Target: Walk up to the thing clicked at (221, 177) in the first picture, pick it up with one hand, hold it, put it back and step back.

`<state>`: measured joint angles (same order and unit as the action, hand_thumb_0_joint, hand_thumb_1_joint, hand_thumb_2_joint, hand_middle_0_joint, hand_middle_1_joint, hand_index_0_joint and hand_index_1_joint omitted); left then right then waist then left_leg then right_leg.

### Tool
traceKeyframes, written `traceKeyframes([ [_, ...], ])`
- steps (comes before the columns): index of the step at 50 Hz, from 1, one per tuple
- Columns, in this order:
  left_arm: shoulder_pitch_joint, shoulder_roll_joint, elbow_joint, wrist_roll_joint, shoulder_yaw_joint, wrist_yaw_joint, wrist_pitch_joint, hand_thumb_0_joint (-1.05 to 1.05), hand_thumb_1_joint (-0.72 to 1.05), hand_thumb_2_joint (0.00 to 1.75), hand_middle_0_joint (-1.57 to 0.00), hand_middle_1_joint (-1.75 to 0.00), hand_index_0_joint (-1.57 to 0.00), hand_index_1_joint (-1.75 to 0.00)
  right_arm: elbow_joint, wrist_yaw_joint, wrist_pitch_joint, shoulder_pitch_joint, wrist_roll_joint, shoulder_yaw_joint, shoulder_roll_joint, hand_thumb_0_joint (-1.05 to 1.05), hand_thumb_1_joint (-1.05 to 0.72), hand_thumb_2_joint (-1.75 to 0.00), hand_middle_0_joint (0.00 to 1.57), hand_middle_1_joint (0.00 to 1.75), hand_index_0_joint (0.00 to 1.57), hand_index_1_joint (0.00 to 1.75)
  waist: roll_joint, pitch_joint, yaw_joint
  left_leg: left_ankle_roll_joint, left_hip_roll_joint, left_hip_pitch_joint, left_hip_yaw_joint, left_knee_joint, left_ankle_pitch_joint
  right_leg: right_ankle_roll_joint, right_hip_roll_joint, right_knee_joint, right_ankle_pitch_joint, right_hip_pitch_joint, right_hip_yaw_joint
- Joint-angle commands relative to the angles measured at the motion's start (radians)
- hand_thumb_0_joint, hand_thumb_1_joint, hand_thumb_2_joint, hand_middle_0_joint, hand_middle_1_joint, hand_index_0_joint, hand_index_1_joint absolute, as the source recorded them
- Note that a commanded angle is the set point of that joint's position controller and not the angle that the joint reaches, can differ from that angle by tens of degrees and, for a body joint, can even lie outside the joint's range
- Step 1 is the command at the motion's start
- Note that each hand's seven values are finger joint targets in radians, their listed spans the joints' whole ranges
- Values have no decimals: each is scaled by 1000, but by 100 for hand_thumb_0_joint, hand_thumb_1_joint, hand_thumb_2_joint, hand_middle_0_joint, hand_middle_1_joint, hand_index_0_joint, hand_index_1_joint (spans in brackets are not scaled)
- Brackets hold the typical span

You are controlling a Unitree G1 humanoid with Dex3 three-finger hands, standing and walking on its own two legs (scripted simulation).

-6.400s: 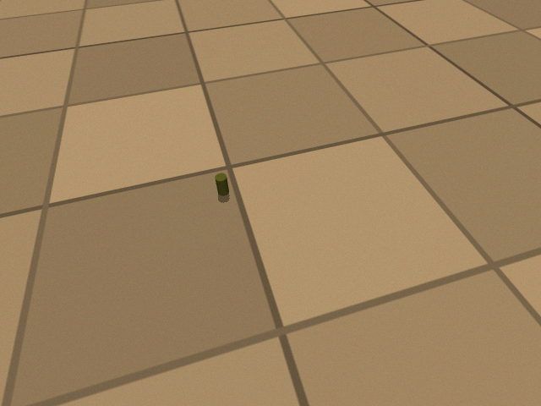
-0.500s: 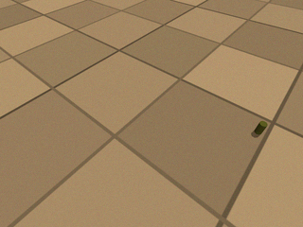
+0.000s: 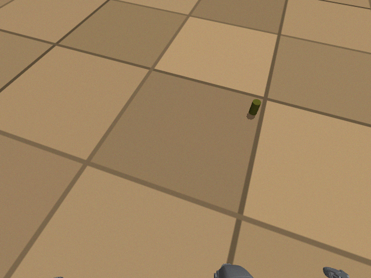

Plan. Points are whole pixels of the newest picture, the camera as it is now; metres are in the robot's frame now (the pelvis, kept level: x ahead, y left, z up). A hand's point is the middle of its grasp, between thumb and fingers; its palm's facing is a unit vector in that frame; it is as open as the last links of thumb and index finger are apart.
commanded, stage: walk up
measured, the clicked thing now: (254, 107) +1.21 -0.50 -0.72
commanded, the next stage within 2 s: stand in 1.40 s
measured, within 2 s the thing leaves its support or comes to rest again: neither
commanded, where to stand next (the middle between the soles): +0.07 -0.03 m, yaw -23 degrees
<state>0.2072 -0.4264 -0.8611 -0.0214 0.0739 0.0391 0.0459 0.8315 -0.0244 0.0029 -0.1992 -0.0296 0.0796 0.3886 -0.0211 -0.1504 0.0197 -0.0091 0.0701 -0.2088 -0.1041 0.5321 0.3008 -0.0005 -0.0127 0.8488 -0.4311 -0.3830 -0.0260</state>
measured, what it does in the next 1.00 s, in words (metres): steps on the spot, turning right: right foot, then left foot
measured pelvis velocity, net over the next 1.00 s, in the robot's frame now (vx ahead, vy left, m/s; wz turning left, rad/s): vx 0.00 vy -0.02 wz -0.38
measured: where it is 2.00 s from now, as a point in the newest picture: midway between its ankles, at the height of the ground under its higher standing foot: outside the picture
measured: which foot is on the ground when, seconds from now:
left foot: down 0.00-0.12, up 0.14-0.40, down 0.42-1.00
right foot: up 0.00-0.08, down 0.10-0.44, up 0.46-0.66, down 0.68-1.00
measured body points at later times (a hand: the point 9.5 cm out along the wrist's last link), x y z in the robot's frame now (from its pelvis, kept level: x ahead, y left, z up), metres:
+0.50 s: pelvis +0.01 +0.00 -0.02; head +0.05 +0.00 +0.42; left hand +0.20 +0.28 -0.14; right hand +0.01 -0.33 -0.13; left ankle +0.08 +0.11 -0.74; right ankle -0.02 -0.13 -0.71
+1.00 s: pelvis +0.00 -0.02 -0.02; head +0.02 -0.04 +0.43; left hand +0.19 +0.24 -0.13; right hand -0.02 -0.34 -0.14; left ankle +0.07 +0.11 -0.74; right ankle -0.02 -0.14 -0.74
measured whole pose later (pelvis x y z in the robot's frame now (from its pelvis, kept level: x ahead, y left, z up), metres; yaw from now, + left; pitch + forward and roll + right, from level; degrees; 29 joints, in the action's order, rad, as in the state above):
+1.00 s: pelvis +0.00 -0.02 -0.02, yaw -22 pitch -3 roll +1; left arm 0.21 -0.37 -0.91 0.00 0.02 -0.01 -0.01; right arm 0.92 -0.02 0.00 -0.18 -0.01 0.02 0.38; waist 0.00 -0.11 -0.01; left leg 0.03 0.03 -0.29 -0.01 0.66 0.32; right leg 0.00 0.02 0.72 -0.35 -0.31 -0.08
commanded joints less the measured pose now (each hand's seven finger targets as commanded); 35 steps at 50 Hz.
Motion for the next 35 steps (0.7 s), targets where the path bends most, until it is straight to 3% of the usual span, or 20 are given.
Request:
traceKeyframes([
  [1,16,-130,103,0,39,-5,-35,0,90,90,-20,-30,-20,-30,-108,17,15,-30,2,82,279,0,-90,-90,20,30,20,30,222,179,25,-162,215,141,135,-35,-492,-17,39,-158,16,42,91],
  [3,70,-125,85,-4,42,-14,-45,0,90,90,-20,-30,-20,-30,-121,16,2,-16,11,77,272,0,-90,-90,20,30,20,30,194,191,-6,-136,193,95,94,66,-442,-38,60,-327,93,152,110],
  [4,146,-154,63,-7,55,-23,-56,0,90,90,-20,-30,-20,-30,-134,16,-2,-7,19,65,252,0,-90,-90,20,30,20,30,120,220,-55,-98,158,11,47,210,-389,-64,47,-448,170,301,79],
  [5,192,-249,65,-15,87,-34,-71,0,90,90,-20,-30,-20,-30,-153,15,-2,-29,25,39,184,0,-90,-90,20,30,20,30,-135,232,-83,-34,60,-206,4,451,-158,-120,-128,-517,247,445,-239],
  [6,136,-303,105,-13,89,-41,-79,0,90,90,-20,-30,-20,-30,-173,17,-9,0,27,19,141,0,-90,-90,20,30,20,30,-221,176,-70,11,-63,-425,37,538,283,-258,-326,-528,309,428,-562],
  [7,122,-311,120,-7,88,-41,-73,0,90,90,-20,-30,-20,-30,-164,32,-13,41,21,40,209,0,-90,-90,20,30,20,30,-168,152,-86,16,-11,-356,136,631,361,-358,-390,-526,321,276,-601],
  [9,52,-230,130,11,60,-52,-71,0,90,90,-20,-30,-20,-30,-112,30,-11,-11,31,37,211,0,-90,-90,20,30,20,30,-89,116,-36,15,15,-354,161,581,247,-262,-234,-455,378,275,-351],
  [11,42,-215,141,3,56,-56,-69,0,90,90,-20,-30,-20,-30,-83,28,-1,-61,19,32,211,0,-90,-90,20,30,20,30,-160,124,-22,19,-5,-287,116,477,175,-214,-156,-418,433,224,-252],
  [16,41,-230,174,-3,55,-51,-57,0,90,90,-20,-30,-20,-30,-77,29,11,-58,11,36,193,0,-90,-90,20,30,20,30,-169,122,-35,9,-48,-135,86,285,128,-218,-145,-340,560,91,-257],
  [19,-22,-214,202,14,45,-48,-39,0,90,90,-20,-30,-20,-30,-46,39,26,-142,9,47,187,0,-90,-90,20,30,20,30,-118,157,29,-18,-83,58,66,54,-50,-167,-122,-220,500,-14,-262],
  [20,-11,-166,210,22,32,-48,-34,0,90,90,-20,-30,-20,-30,-49,44,33,-152,-3,54,216,0,-90,-90,20,30,20,30,-42,152,32,-37,-23,86,169,-56,-41,-112,-64,-145,378,-62,-248],
  [21,11,-108,213,27,17,-49,-33,0,90,90,-20,-30,-20,-30,-66,47,42,-137,-17,71,299,0,-90,-90,20,30,20,30,161,148,25,-100,195,123,481,-171,-67,-41,79,40,154,-173,-183],
  [22,44,-162,183,17,30,-64,-25,0,90,90,-20,-30,-20,-30,-83,41,45,-89,3,79,352,0,-90,-90,20,30,20,30,213,150,10,-241,385,5,639,-222,-54,-22,114,218,-184,-125,-114],
  [23,53,-211,161,9,42,-68,-26,0,90,90,-20,-30,-20,-30,-90,36,46,-58,8,85,357,0,-90,-90,20,30,20,30,177,118,2,-308,418,-54,685,-232,-38,-17,84,327,-196,-106,-147],
  [25,57,-201,134,14,54,-55,-32,0,90,90,-20,-30,-20,-30,-95,44,51,-17,5,61,290,0,-90,-90,20,30,20,30,128,82,-24,-234,279,-47,453,-171,-104,-23,56,335,-111,-142,-148],
  [27,84,-191,114,20,52,-35,-37,0,90,90,-20,-30,-20,-30,-94,42,50,-12,0,61,296,0,-90,-90,20,30,20,30,217,88,-25,-195,217,-50,311,-139,-97,-22,29,196,-64,-98,-93],
  [30,60,-158,114,12,47,-19,-53,0,90,90,-20,-30,-20,-30,-104,29,36,-40,-14,55,285,0,-90,-90,20,30,20,30,243,150,4,-190,197,-13,239,-67,-174,-8,33,-32,-118,9,15],
  [33,147,-136,60,4,44,-35,-65,0,90,90,-20,-30,-20,-30,-116,23,12,2,4,42,268,0,-90,-90,20,30,20,30,215,190,-52,-143,168,-80,162,100,-231,-25,75,-314,118,195,83],
  [34,155,-167,50,-5,54,-45,-76,0,90,90,-20,-30,-20,-30,-118,23,3,-11,10,25,214,0,-90,-90,20,30,20,30,120,190,-60,-102,134,-163,132,211,-150,-34,49,-385,150,270,5],
  [35,108,-239,78,-19,68,-51,-89,0,90,90,-20,-30,-20,-30,-137,20,-1,-21,20,-1,135,0,-90,-90,20,30,20,30,-104,157,-37,-27,29,-319,70,367,36,-99,-143,-469,171,283,-359],
])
